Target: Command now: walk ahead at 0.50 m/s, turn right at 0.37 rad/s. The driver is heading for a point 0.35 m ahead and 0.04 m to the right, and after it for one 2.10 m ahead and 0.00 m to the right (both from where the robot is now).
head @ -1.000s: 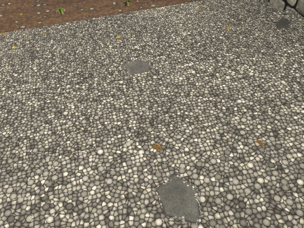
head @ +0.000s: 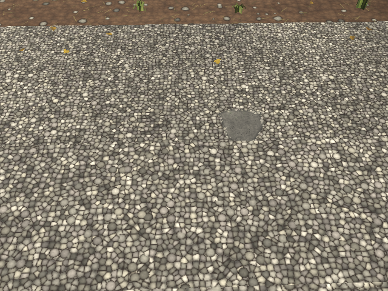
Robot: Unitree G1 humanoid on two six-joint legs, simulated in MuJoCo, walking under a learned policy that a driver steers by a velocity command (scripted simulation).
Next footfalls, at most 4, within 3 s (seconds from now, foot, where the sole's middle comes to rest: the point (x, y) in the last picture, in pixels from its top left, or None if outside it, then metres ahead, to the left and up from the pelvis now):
0.24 left None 0.29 0.14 -0.77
0.68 right None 0.39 -0.17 -0.77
1.22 left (165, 239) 0.72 0.13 -0.92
1.74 right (206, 170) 1.06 -0.05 -0.92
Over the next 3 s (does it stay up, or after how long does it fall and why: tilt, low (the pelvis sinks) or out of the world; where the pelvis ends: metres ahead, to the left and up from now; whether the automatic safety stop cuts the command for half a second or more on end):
stays up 1.62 0.07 -0.32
